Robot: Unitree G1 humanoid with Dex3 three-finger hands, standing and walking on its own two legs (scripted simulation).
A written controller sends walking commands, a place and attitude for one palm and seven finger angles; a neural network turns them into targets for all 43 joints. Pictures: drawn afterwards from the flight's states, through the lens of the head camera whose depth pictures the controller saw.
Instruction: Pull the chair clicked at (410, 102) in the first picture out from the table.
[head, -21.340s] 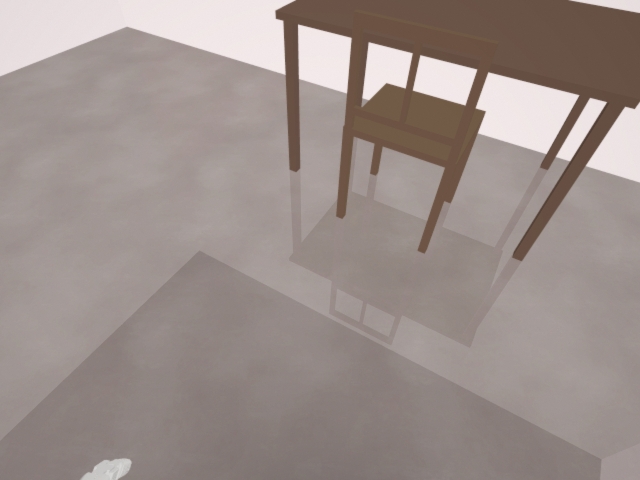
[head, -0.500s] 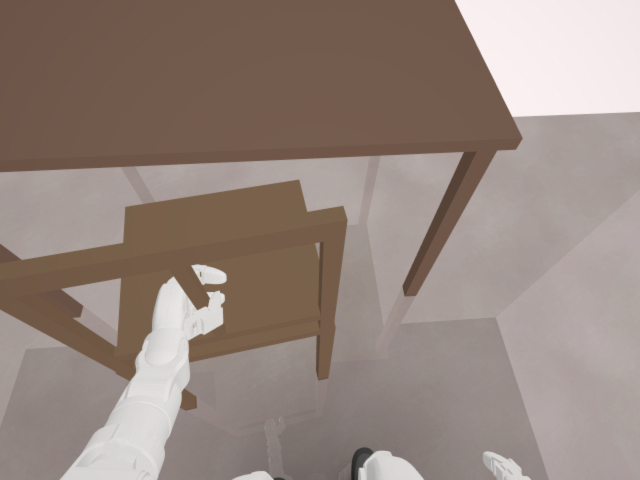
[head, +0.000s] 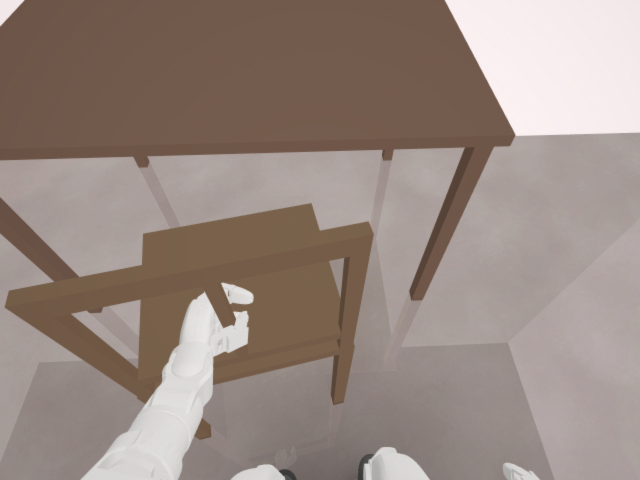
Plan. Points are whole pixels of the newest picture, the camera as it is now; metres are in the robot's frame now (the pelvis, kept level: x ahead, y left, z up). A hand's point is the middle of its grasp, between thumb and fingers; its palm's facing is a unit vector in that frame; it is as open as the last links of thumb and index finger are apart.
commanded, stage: step backward, pulling the chair out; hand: left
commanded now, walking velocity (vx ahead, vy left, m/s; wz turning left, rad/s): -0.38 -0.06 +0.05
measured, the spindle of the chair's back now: (228, 321) +0.34 +0.15 -0.08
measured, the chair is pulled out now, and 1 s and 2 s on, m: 0.20 0.30 0.51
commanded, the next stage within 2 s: none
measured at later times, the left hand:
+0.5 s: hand (238, 348) +0.30 +0.12 -0.07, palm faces -0.02 -0.99 -0.16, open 5.1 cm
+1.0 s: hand (239, 407) +0.22 +0.11 -0.06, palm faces -0.04 -0.98 -0.18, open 5.2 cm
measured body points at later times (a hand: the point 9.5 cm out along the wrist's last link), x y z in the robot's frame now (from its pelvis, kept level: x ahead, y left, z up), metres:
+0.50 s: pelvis -0.04 +0.01 +0.00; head +0.03 +0.01 +0.45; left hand +0.29 +0.18 -0.05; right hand +0.06 -0.27 -0.11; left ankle +0.02 +0.11 -0.73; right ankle -0.01 -0.13 -0.71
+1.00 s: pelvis -0.12 +0.00 +0.01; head -0.04 -0.01 +0.45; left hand +0.22 +0.16 -0.05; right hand -0.02 -0.29 -0.11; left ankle -0.10 +0.12 -0.73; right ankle -0.09 -0.14 -0.73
